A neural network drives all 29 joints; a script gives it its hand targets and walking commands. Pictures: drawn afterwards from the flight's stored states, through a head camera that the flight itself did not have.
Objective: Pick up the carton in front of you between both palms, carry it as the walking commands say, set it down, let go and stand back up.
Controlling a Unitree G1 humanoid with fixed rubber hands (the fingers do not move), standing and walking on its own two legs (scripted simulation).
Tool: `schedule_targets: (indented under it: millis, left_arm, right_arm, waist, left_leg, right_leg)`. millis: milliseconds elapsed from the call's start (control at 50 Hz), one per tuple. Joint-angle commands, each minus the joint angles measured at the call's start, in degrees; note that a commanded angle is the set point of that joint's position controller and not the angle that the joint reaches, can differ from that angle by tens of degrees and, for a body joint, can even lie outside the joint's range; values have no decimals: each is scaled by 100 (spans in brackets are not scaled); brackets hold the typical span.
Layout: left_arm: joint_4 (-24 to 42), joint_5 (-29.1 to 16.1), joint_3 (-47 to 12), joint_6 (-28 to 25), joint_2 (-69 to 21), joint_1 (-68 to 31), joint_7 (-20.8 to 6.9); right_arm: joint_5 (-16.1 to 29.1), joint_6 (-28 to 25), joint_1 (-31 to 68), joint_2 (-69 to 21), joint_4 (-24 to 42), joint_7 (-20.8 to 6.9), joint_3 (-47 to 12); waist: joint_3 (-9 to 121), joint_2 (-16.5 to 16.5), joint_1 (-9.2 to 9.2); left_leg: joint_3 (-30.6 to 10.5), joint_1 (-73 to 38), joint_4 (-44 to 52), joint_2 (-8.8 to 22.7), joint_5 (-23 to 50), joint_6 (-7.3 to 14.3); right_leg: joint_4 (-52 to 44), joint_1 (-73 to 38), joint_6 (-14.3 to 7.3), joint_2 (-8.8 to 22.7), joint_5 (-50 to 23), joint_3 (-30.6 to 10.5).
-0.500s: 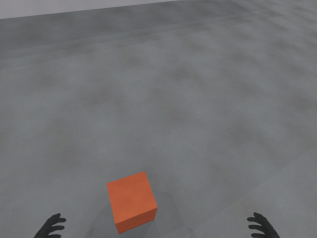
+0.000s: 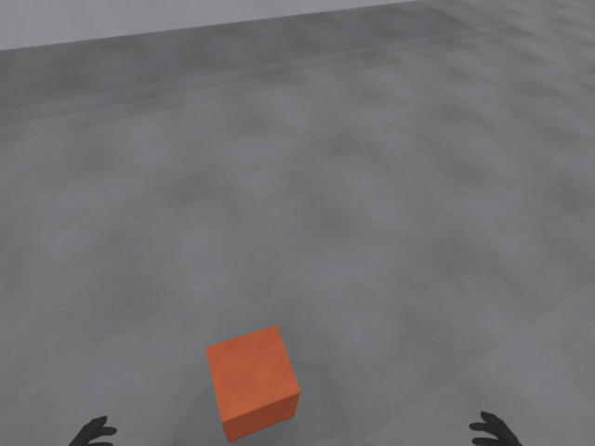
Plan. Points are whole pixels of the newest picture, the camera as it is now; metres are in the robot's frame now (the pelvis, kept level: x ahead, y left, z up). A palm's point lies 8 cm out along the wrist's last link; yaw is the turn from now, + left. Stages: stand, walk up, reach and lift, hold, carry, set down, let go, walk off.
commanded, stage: stand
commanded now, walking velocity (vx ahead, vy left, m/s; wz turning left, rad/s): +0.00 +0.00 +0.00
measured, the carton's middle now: (252, 383) +0.40 +0.09 -0.65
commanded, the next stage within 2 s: none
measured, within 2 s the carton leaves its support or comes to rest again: neither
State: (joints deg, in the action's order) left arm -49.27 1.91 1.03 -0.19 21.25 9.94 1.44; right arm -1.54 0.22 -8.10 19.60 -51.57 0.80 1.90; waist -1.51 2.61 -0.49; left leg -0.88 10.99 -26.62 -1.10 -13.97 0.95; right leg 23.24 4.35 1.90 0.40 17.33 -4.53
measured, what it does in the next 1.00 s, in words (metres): stands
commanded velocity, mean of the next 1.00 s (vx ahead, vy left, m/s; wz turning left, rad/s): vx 0.00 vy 0.00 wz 0.00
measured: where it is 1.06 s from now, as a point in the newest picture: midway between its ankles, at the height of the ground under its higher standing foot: outside the picture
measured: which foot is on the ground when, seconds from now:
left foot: down 0.00-1.00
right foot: down 0.00-1.00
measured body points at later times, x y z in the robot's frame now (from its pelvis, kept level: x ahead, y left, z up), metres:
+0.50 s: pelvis -0.01 +0.00 +0.00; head -0.01 +0.01 +0.45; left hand +0.08 +0.31 -0.12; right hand +0.09 -0.31 -0.10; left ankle +0.00 +0.11 -0.74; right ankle -0.05 -0.15 -0.74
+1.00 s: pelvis -0.02 +0.00 +0.00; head -0.01 +0.01 +0.45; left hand +0.07 +0.31 -0.12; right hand +0.10 -0.32 -0.10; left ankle +0.00 +0.11 -0.74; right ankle -0.05 -0.15 -0.74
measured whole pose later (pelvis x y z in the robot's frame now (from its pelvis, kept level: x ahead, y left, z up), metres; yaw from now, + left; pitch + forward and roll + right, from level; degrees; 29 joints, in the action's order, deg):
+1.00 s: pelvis -0.02 +0.00 +0.00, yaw +2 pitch -2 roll -1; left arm -57.7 1.2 1.0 -0.6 22.6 7.9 0.7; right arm -0.8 -0.4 -6.3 21.6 -58.7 0.5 0.6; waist -2.4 1.4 -0.2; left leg -3.0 10.4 -23.3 -1.1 -10.5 0.5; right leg 19.5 2.9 1.7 0.6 14.3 -2.4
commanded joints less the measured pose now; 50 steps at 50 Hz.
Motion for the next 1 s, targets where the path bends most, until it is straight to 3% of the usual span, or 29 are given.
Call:
schedule_targets:
  millis: [0,340,980]
  left_arm:
    - [214,-5,168,-72,829,-144,14]
    - [-248,-27,144,-90,936,-180,-22]
    - [-614,-73,164,-90,1043,-330,-57]
  right_arm:
    - [8,-66,195,988,202,17,193]
    - [38,-87,278,1104,-221,-7,129]
    - [71,-115,353,1232,-478,-3,52]
  waist:
    - [223,-259,-5]
    - [99,-260,3]
    - [144,-290,22]
  left_leg:
    - [-576,-410,427,607,1313,58]
    - [-694,-337,652,639,945,58]
    - [-804,-302,664,661,1189,90]
  right_leg:
    - [-359,364,-160,410,-1229,-231]
    - [-598,319,-190,466,-889,-227]
    - [-679,145,-224,533,-980,-116]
